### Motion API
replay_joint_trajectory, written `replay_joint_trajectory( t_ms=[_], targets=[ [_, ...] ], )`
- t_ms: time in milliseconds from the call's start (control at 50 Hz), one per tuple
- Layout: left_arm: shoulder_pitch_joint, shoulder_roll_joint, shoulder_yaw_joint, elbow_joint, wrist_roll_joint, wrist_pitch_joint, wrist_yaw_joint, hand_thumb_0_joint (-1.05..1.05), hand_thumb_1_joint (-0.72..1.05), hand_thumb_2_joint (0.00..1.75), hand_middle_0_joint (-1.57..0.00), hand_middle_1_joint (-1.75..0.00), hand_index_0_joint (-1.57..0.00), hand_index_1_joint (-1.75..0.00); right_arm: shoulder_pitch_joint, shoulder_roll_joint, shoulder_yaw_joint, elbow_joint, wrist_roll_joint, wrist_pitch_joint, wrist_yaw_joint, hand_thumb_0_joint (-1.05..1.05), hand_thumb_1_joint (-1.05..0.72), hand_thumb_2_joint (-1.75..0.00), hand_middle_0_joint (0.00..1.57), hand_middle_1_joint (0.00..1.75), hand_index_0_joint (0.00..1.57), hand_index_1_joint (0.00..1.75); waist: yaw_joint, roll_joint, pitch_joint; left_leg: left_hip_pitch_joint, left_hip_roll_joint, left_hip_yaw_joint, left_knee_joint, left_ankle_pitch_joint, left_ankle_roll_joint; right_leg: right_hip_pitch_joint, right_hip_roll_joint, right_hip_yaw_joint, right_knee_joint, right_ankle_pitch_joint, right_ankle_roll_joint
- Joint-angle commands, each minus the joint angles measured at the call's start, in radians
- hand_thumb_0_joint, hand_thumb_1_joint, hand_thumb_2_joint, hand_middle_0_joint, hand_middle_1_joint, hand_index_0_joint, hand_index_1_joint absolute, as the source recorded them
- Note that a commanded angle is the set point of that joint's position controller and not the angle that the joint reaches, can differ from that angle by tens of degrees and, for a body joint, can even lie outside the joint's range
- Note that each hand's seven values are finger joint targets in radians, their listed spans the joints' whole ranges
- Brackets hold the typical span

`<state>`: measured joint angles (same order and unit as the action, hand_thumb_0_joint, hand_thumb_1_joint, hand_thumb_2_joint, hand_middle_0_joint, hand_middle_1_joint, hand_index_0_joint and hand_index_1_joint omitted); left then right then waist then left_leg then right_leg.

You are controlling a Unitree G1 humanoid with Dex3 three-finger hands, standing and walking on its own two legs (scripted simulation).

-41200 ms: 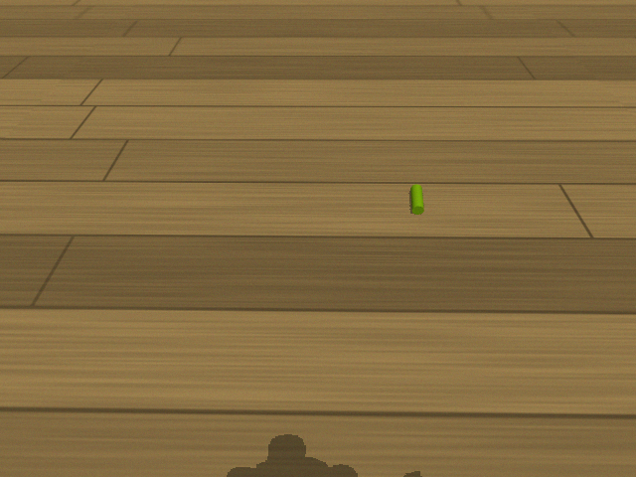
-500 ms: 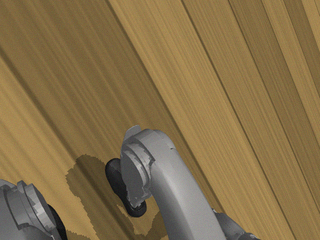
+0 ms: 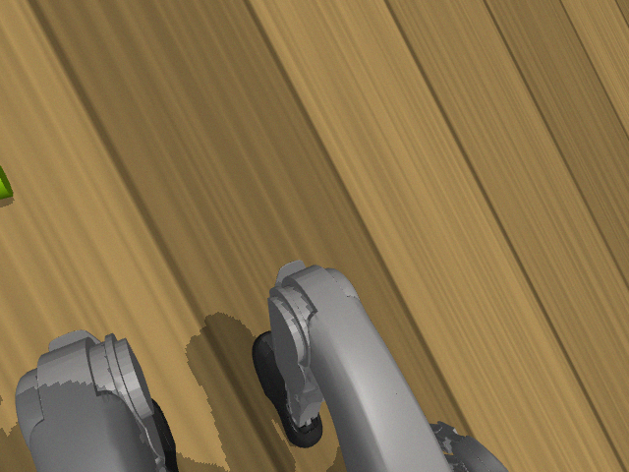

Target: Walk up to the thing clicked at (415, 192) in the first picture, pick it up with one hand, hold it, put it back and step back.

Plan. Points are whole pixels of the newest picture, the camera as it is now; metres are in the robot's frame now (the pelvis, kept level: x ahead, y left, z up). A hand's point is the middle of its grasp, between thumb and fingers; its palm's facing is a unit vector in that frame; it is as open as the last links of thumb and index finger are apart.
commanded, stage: withdraw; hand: left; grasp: from above
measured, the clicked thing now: out of the picture +0.52 +0.35 -0.30
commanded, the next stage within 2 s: home in 0.54 s
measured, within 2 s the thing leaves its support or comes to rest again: neither
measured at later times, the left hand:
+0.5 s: hand out of the picture +0.47 +0.34 -0.14, palm faces -0.45 -0.08 -0.89, open 13.5 cm
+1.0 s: hand out of the picture +0.42 +0.36 -0.06, palm faces -0.32 -0.36 -0.88, open 9.5 cm
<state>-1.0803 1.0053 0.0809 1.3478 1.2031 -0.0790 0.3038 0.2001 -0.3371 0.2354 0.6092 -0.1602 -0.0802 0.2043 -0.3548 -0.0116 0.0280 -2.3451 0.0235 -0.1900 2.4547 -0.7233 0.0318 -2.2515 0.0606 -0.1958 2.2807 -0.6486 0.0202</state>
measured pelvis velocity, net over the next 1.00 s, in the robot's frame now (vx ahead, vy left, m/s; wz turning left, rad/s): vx -0.01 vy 0.00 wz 0.11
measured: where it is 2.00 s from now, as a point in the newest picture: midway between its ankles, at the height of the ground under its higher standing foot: (233, 445)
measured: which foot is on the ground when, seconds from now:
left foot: down 0.00-1.00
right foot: down 0.00-1.00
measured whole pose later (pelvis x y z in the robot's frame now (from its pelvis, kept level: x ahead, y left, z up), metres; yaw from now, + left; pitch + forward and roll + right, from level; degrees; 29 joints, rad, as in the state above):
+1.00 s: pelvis -0.01 +0.00 +0.06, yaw +6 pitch +37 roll -10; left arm -0.73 0.73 0.11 0.87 0.87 -0.08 0.02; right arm 0.25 -0.31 0.07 0.59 -0.06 0.09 0.10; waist -0.19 0.04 -0.12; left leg -2.20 0.00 -0.10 2.22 -0.67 0.04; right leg -2.12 0.03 -0.11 2.12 -0.65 0.02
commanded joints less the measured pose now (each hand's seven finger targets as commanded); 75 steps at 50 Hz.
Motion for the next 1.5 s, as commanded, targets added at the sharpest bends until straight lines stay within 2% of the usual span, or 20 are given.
replay_joint_trajectory(
  t_ms=[0, 20, 80, 160, 260, 340, 440, 520, 640, 680, 740, 800, 900, 940, 1040, 1100, 1200, 1280, 1320, 1480],
  targets=[
    [-0.213, 0.090, -0.034, -0.196, -0.093, 0.040, -0.120, 0.00, -0.52, 0.99, -0.08, -0.99, -0.08, -0.99, 0.218, -0.295, -0.146, -0.039, 0.039, 0.050, -0.027, 0.00, -0.90, -0.90, 0.20, 0.30, 0.20, 0.30, -0.013, 0.375, -0.624, 0.506, 0.007, 0.060, -0.329, 0.282, -0.010, 0.419, 0.029, -0.017, -0.266, 0.255, -0.069],
    [-0.247, 0.051, -0.073, -0.235, -0.102, 0.037, -0.155, 0.00, -0.52, 1.00, -0.08, -0.98, -0.08, -0.99, 0.225, -0.283, -0.146, -0.025, 0.044, 0.063, -0.033, 0.00, -0.90, -0.90, 0.20, 0.30, 0.20, 0.30, -0.011, 0.366, -0.605, 0.499, 0.002, 0.062, -0.342, 0.256, -0.010, 0.408, 0.028, -0.012, -0.275, 0.227, -0.075],
    [-0.265, 0.072, -0.070, -0.268, -0.111, 0.017, -0.219, 0.00, -0.48, 0.98, -0.10, -0.96, -0.10, -0.97, 0.244, -0.288, -0.160, -0.032, 0.054, 0.094, -0.069, 0.00, -0.90, -0.90, 0.20, 0.30, 0.20, 0.30, -0.013, 0.296, -0.582, 0.478, -0.009, 0.071, -0.348, 0.230, -0.008, 0.423, 0.021, 0.001, -0.309, 0.193, -0.081],
    [-0.319, 0.083, -0.064, -0.288, -0.099, -0.037, -0.230, 0.00, -0.43, 0.94, -0.15, -0.92, -0.15, -0.93, 0.231, -0.254, -0.154, -0.036, 0.059, 0.115, -0.100, 0.00, -0.90, -0.90, 0.20, 0.30, 0.20, 0.30, -0.012, 0.279, -0.619, 0.484, -0.016, 0.082, -0.350, 0.190, -0.008, 0.424, 0.018, 0.017, -0.316, 0.148, -0.076],
    [-0.349, 0.111, -0.055, -0.216, -0.044, -0.096, -0.168, 0.00, -0.44, 0.94, -0.16, -0.91, -0.15, -0.92, 0.186, -0.227, -0.123, -0.032, 0.053, 0.127, -0.123, 0.00, -0.90, -0.90, 0.20, 0.30, 0.20, 0.30, 0.021, 0.334, -0.631, 0.500, -0.022, 0.097, -0.351, 0.172, -0.009, 0.382, 0.015, 0.027, -0.290, 0.131, -0.075],
    [-0.375, 0.122, -0.061, -0.099, 0.001, -0.122, -0.094, 0.00, -0.43, 0.93, -0.16, -0.90, -0.16, -0.90, 0.172, -0.225, -0.102, -0.015, 0.042, 0.123, -0.126, 0.00, -0.90, -0.90, 0.20, 0.30, 0.20, 0.30, 0.001, 0.362, -0.605, 0.491, -0.023, 0.104, -0.339, 0.156, -0.004, 0.350, 0.016, 0.024, -0.267, 0.135, -0.069],
    [-0.455, 0.213, -0.014, -0.090, 0.047, -0.132, -0.018, 0.00, -0.40, 0.90, -0.19, -0.88, -0.19, -0.88, 0.190, -0.248, -0.100, -0.003, 0.033, 0.107, -0.122, 0.00, -0.90, -0.90, 0.20, 0.30, 0.20, 0.30, -0.009, 0.425, -0.675, 0.533, -0.022, 0.102, -0.322, 0.189, -0.007, 0.359, 0.011, 0.011, -0.230, 0.169, -0.063],
    [-0.482, 0.255, 0.035, -0.145, 0.049, -0.114, 0.007, 0.00, -0.38, 0.87, -0.22, -0.85, -0.21, -0.85, 0.213, -0.277, -0.119, -0.017, 0.026, 0.089, -0.117, 0.00, -0.90, -0.90, 0.20, 0.30, 0.20, 0.30, 0.004, 0.483, -0.758, 0.624, -0.020, 0.093, -0.323, 0.238, -0.017, 0.335, 0.001, -0.003, -0.218, 0.203, -0.070],
    [-0.348, 0.215, 0.015, -0.130, 0.020, -0.053, -0.042, 0.00, -0.25, 0.91, -0.25, -0.71, -0.23, -0.72, 0.229, -0.253, -0.137, -0.008, 0.037, 0.100, -0.106, 0.00, -0.88, -0.90, 0.20, 0.30, 0.20, 0.30, 0.035, 0.470, -0.809, 0.614, -0.017, 0.109, -0.326, 0.287, -0.007, 0.387, 0.008, 0.011, -0.233, 0.240, -0.068],
    [-0.313, 0.198, 0.017, -0.150, -0.010, -0.043, -0.072, 0.00, -0.09, 0.92, -0.24, -0.63, -0.22, -0.65, 0.242, -0.253, -0.143, -0.007, 0.041, 0.110, -0.106, 0.00, -0.89, -0.90, 0.20, 0.30, 0.20, 0.30, 0.030, 0.399, -0.760, 0.543, -0.022, 0.113, -0.327, 0.265, 0.000, 0.406, 0.006, 0.014, -0.257, 0.225, -0.067],
    [-0.249, 0.186, 0.039, -0.218, -0.071, -0.035, -0.126, 0.00, 0.15, 0.86, -0.22, -0.50, -0.20, -0.52, 0.249, -0.259, -0.163, -0.020, 0.050, 0.122, -0.108, 0.00, -0.89, -0.90, 0.20, 0.30, 0.20, 0.30, 0.071, 0.392, -0.759, 0.553, -0.026, 0.112, -0.359, 0.258, -0.006, 0.414, 0.001, 0.018, -0.279, 0.198, -0.076],
    [-0.169, 0.170, 0.077, -0.365, -0.150, -0.042, -0.180, 0.00, 0.39, 0.82, -0.20, -0.38, -0.19, -0.39, 0.244, -0.258, -0.195, -0.054, 0.064, 0.131, -0.108, 0.00, -0.89, -0.90, 0.20, 0.30, 0.20, 0.30, 0.113, 0.402, -0.855, 0.653, -0.028, 0.107, -0.400, 0.314, -0.014, 0.462, -0.004, 0.024, -0.302, 0.227, -0.078],
    [0.012, 0.093, 0.122, -0.689, -0.332, -0.028, -0.247, 0.00, 0.76, 0.84, -0.19, -0.29, -0.19, -0.29, 0.232, -0.225, -0.257, -0.078, 0.101, 0.151, -0.111, 0.00, -0.90, -0.90, 0.20, 0.30, 0.20, 0.30, 0.217, 0.444, -1.027, 0.839, -0.028, 0.110, -0.507, 0.377, -0.017, 0.526, -0.009, 0.065, -0.362, 0.249, -0.083],
    [0.096, 0.014, 0.118, -0.746, -0.412, 0.002, -0.255, 0.00, 0.89, 0.90, -0.20, -0.30, -0.20, -0.30, 0.208, -0.201, -0.270, -0.072, 0.120, 0.155, -0.119, 0.00, -0.90, -0.90, 0.20, 0.30, 0.20, 0.30, 0.221, 0.414, -0.961, 0.863, -0.024, 0.084, -0.572, 0.340, -0.014, 0.491, -0.012, 0.072, -0.391, 0.227, -0.079],
    [0.275, -0.173, 0.059, -0.841, -0.564, 0.075, -0.275, 0.00, 0.90, 0.90, -0.20, -0.30, -0.20, -0.30, 0.157, -0.166, -0.292, -0.065, 0.144, 0.144, -0.140, 0.00, -0.90, -0.90, 0.20, 0.30, 0.20, 0.30, 0.206, 0.276, -0.810, 0.860, -0.014, 0.064, -0.698, 0.185, 0.002, 0.546, -0.015, 0.089, -0.518, 0.151, -0.067],
    [0.335, -0.231, 0.031, -0.952, -0.657, 0.109, -0.286, 0.00, 0.90, 0.90, -0.20, -0.30, -0.20, -0.30, 0.121, -0.154, -0.304, -0.078, 0.163, 0.122, -0.154, 0.00, -0.90, -0.90, 0.20, 0.30, 0.20, 0.30, 0.223, 0.290, -0.818, 0.957, -0.001, 0.034, -0.803, 0.144, -0.003, 0.609, -0.017, 0.090, -0.560, 0.146, -0.056],
    [0.492, -0.312, 0.022, -0.994, -0.791, 0.149, -0.268, 0.00, 0.90, 0.90, -0.20, -0.30, -0.20, -0.30, 0.054, -0.118, -0.297, -0.093, 0.181, 0.066, -0.192, 0.00, -0.90, -0.90, 0.20, 0.30, 0.20, 0.30, 0.224, 0.193, -0.692, 0.985, -0.010, 0.055, -0.913, 0.045, 0.005, 0.740, -0.020, 0.111, -0.703, 0.096, -0.045],
    [0.590, -0.340, 0.051, -1.105, -0.879, 0.181, -0.241, 0.00, 0.90, 0.90, -0.20, -0.30, -0.20, -0.30, 0.017, -0.102, -0.291, -0.115, 0.197, 0.023, -0.221, 0.00, -0.90, -0.90, 0.20, 0.30, 0.20, 0.30, 0.257, 0.208, -0.729, 1.115, -0.016, 0.064, -1.008, 0.102, -0.004, 0.865, -0.026, 0.130, -0.788, 0.123, -0.049],
    [0.699, -0.405, 0.037, -1.081, -0.933, 0.209, -0.229, 0.00, 0.90, 0.90, -0.20, -0.30, -0.20, -0.30, -0.003, -0.085, -0.285, -0.124, 0.203, 0.008, -0.235, 0.00, -0.90, -0.90, 0.20, 0.30, 0.20, 0.30, 0.247, 0.160, -0.668, 1.136, -0.019, 0.078, -1.046, 0.111, -0.001, 0.918, -0.024, 0.140, -0.852, 0.119, -0.049],
    [0.910, -0.487, 0.055, -1.207, -1.107, 0.283, -0.204, 0.00, 0.90, 0.90, -0.20, -0.30, -0.20, -0.30, -0.031, -0.042, -0.266, -0.147, 0.205, -0.048, -0.285, 0.00, -0.90, -0.90, 0.20, 0.30, 0.20, 0.30, 0.259, 0.113, -0.603, 1.288, -0.031, 0.122, -1.187, 0.209, 0.008, 1.202, -0.026, 0.180, -1.076, 0.183, -0.046]
  ],
)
